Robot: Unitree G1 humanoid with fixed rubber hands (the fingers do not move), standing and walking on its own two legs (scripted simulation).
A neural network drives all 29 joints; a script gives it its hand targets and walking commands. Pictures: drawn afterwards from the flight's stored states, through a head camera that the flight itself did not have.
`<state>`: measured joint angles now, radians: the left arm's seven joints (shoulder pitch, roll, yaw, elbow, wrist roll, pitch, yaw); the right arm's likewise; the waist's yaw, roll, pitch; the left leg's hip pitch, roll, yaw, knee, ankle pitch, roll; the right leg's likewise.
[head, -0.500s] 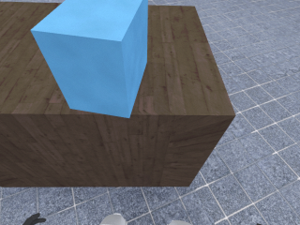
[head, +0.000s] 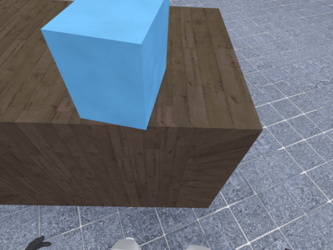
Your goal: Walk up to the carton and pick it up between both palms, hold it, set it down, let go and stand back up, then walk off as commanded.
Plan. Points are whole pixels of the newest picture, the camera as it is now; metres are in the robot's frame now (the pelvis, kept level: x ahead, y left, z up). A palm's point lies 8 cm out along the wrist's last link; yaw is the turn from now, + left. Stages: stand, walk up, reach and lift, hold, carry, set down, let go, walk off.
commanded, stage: walk up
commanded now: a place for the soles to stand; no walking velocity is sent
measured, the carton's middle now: (123, 55) +0.57 +0.13 +0.15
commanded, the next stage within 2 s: none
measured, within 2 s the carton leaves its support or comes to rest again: neither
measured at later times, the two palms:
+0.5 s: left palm out of the picture +0.10 +0.32 -0.09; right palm out of the picture +0.08 -0.32 -0.09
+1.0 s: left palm out of the picture +0.06 +0.36 -0.06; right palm out of the picture +0.11 -0.28 -0.10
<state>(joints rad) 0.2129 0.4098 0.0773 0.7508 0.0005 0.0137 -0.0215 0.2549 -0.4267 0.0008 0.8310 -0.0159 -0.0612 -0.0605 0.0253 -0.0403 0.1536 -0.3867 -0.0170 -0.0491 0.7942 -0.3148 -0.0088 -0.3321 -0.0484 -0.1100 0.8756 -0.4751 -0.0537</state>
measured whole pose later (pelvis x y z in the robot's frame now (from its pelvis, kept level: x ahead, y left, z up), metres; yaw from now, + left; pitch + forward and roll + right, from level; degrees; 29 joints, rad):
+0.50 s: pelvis +0.00 +0.00 +0.00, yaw +0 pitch -3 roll +1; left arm 0.21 0.42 0.08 0.75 0.00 0.01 -0.02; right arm 0.25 -0.43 0.00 0.83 -0.02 -0.07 -0.05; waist 0.01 -0.03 0.15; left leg -0.38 0.00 -0.05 0.82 -0.39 -0.02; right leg -0.33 -0.05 -0.11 0.86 -0.47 -0.04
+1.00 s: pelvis +0.01 +0.02 +0.01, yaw +1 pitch -5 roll +0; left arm 0.31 0.45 0.08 0.76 0.00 -0.08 0.03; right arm 0.24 -0.44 0.00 0.81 -0.02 -0.01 0.03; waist 0.03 0.03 0.13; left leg -0.53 -0.01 -0.06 1.14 -0.40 0.02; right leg -0.27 -0.09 -0.11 0.82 -0.46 0.00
